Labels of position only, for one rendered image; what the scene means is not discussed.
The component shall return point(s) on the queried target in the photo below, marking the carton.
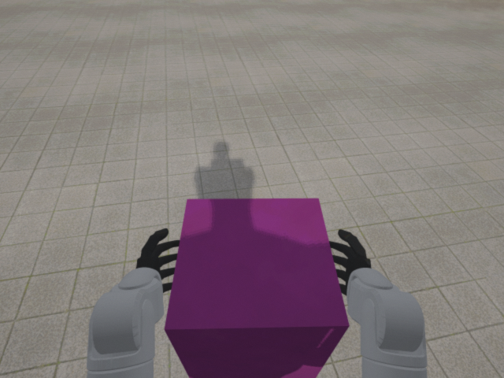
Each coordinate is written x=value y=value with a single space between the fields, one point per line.
x=255 y=293

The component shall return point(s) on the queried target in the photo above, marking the robot left hand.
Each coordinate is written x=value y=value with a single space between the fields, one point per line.
x=150 y=255

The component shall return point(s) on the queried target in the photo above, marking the robot right hand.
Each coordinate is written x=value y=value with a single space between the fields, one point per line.
x=356 y=257

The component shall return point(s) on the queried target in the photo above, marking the right robot forearm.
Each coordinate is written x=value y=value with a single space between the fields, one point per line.
x=393 y=343

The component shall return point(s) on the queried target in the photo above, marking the left robot forearm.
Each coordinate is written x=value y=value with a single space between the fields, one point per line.
x=121 y=337

